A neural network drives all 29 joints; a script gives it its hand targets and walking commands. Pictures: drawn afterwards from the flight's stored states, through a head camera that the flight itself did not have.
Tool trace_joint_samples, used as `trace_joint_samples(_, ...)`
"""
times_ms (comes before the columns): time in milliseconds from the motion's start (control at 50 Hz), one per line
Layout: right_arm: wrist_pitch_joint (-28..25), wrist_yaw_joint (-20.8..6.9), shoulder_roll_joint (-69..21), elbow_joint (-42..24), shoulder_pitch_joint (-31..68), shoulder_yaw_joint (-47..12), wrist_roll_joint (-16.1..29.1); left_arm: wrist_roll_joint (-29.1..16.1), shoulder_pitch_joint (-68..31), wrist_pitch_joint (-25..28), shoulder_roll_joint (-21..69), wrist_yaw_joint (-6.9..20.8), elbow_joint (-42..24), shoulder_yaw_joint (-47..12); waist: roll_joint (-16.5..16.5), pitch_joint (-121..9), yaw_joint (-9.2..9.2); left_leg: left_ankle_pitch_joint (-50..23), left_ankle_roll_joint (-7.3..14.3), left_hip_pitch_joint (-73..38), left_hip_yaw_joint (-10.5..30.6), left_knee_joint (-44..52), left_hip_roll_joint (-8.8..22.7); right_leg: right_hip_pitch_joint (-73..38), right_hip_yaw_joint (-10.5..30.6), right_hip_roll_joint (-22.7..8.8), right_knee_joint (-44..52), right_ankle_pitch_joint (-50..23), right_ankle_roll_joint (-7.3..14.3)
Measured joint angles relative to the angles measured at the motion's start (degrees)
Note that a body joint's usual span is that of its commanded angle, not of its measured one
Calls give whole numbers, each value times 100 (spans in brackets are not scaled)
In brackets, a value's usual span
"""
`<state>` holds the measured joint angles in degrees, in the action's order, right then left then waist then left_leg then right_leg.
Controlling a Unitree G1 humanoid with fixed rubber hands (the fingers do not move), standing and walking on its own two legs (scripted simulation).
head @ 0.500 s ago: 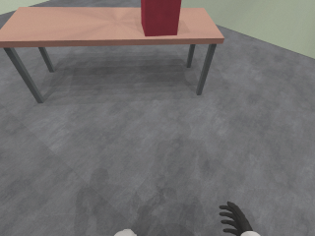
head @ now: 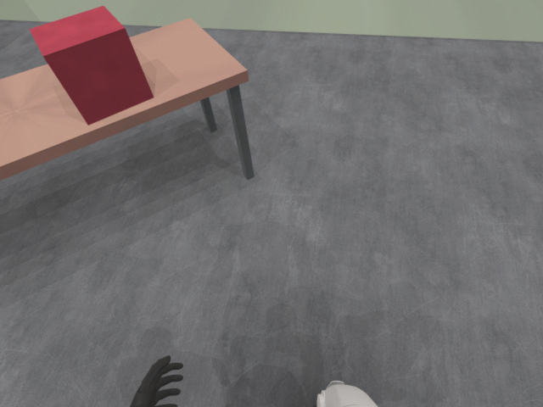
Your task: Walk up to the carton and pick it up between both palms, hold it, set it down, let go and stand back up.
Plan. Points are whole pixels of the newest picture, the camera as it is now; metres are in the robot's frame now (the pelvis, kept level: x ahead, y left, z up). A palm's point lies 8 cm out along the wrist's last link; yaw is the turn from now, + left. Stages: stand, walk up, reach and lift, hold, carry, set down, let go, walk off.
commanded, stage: walk up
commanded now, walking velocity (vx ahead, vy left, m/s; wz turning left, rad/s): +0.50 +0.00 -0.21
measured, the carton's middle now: (95, 65) +1.11 +0.50 -0.05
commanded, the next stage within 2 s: none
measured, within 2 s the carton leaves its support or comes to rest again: neither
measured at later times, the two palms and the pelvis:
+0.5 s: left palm out of the picture +0.18 +0.26 -0.16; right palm (328, 219) +0.49 -0.13 -0.12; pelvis +0.29 +0.05 -0.01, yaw +15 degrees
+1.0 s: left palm (116, 202) +0.58 +0.35 -0.10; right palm (325, 182) +0.63 -0.14 -0.16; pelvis +0.54 +0.09 +0.00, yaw +20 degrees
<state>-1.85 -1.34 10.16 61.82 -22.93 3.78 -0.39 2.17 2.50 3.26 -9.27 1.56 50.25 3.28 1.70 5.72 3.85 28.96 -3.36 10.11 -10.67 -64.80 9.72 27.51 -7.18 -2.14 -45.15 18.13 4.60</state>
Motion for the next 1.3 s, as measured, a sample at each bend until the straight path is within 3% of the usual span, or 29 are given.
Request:
trace_joint_samples(40, -20, -50, 6, -114, 344, 2, 48, 11, 282, -11, 89, -113, 151, -48, -20, 40, -85, -293, 98, 706, 388, -1008, -146, -410, -23, 101, 298, 30, -40)
trace_joint_samples(100, -63, -33, 25, -340, 835, 5, -23, -45, 801, 2, 126, -243, 441, -5, -40, -14, -277, -787, 196, 1557, 584, -1084, -175, -1055, -76, 243, 868, 42, 12)
trace_joint_samples(180, 8, -3, 130, -608, 1405, 60, -135, -131, 1480, 97, -27, -207, 826, 49, 30, -163, -544, -1100, 165, 2260, 710, -316, -106, -1824, -112, 430, 1511, 98, 1)
trace_joint_samples(260, 178, -50, 212, -874, 1696, 116, -74, -53, 1958, 160, -123, -211, 1061, 93, 114, -289, -514, -1884, 132, 2789, 768, 336, -122, -2523, -403, 460, 1972, 309, -127)
trace_joint_samples(340, 299, -216, 235, -1003, 1804, 83, -56, -49, 2154, 238, -129, -281, 1055, 89, 109, -350, -665, -2624, 232, 2936, 663, 1223, -8, -3079, -673, 424, 2222, 646, -306)
trace_joint_samples(380, 297, -285, 192, -1060, 1833, 45, -76, -27, 2170, 230, -107, -287, 1059, 72, 61, -349, -678, -2683, 333, 2820, 576, 1813, -1, -3360, -847, 380, 2322, 847, -415)
trace_joint_samples(440, 280, -334, 126, -1128, 1849, -1, -153, -39, 2149, 220, -64, -264, 1046, 34, -57, -336, -739, -2211, 549, 2467, 306, 2476, -113, -3711, -1097, 213, 2274, 1269, -632)
trace_joint_samples(480, 219, -302, 18, -1129, 1908, -4, -197, -42, 2077, 199, -92, -240, 1071, 19, -353, -223, -717, -2129, 699, 2331, 127, 2389, -448, -3783, -1258, -195, 1766, 1708, -756)
trace_joint_samples(520, 79, -236, -74, -1106, 1981, -25, -236, -139, 1915, 116, -77, -214, 1100, 7, -600, -19, -655, -1770, 773, 2231, 12, 2073, -779, -3363, -1142, -737, 220, 1613, -714)
trace_joint_samples(580, -25, -68, -90, -1045, 1952, -8, -156, -328, 1599, 56, 17, -99, 1019, -45, -335, 178, -431, -1390, 770, 1944, 146, 2002, -799, -1852, -14, -376, -2876, 833, -624)
trace_joint_samples(640, -37, 97, -98, -798, 1512, 0, -113, -265, 1146, 89, -74, -30, 862, -14, -295, 190, -248, -1417, 720, 1237, 223, 2667, -1000, -713, 450, -339, -3665, 289, -508)
trace_joint_samples(700, -7, 134, -33, -458, 1000, 37, -87, -126, 712, 120, -150, -70, 547, 26, -240, 123, -192, -1390, 689, 597, 281, 3212, -1108, 106, 638, -524, -2983, 218, -498)
trace_joint_samples(760, -15, 159, -26, -163, 534, 36, -46, -71, 314, 59, -217, -94, 255, 40, -280, 13, -181, -1281, 603, 111, 341, 3561, -1207, 480, 666, -740, -1550, 338, -636)
trace_joint_samples(860, 22, 85, 27, 41, 209, 84, -104, -116, 11, 80, -178, -136, 31, -18, -307, -103, -79, -738, 378, -311, 411, 3419, -1268, 288, 599, -767, 628, -904, -838)
trace_joint_samples(900, 96, 21, 144, -22, 203, 100, -74, -79, 66, 115, -72, -234, 120, -30, -81, -140, -30, -220, 317, -212, 542, 2729, -1094, 130, 427, -606, 690, -1134, -684)
trace_joint_samples(960, 227, 19, 324, -238, 459, 137, -96, -63, 238, -12, 80, -346, 207, -106, 153, -47, 41, 409, 274, 501, 847, 841, -1168, 117, 235, -624, 81, -510, -452)
trace_joint_samples(1000, 305, -25, 418, -359, 686, 170, -150, -85, 396, -155, 138, -385, 294, -101, 132, 10, -71, 348, 201, 959, 757, -170, -1199, -42, 243, -675, 80, -361, -435)
trace_joint_samples(1060, 344, -45, 545, -503, 985, 212, -154, -59, 656, -284, 212, -382, 439, -85, 226, 17, -218, -344, 135, 1539, 823, -694, -1026, -388, 71, -658, 416, -374, -476)
trace_joint_samples(1160, 404, -25, 554, -723, 1384, 180, -176, -4, 1081, -215, 122, -321, 651, 16, 132, -37, -512, -929, 48, 2012, 1011, -228, -745, -737, -120, -654, 810, -381, -521)
trace_joint_samples(1300, 449, -112, 345, -912, 1737, -8, -134, 53, 1523, -252, -69, -269, 873, 161, -107, -202, -841, -946, 12, 1385, 817, 2264, -416, -890, -220, -665, 902, -232, -791)
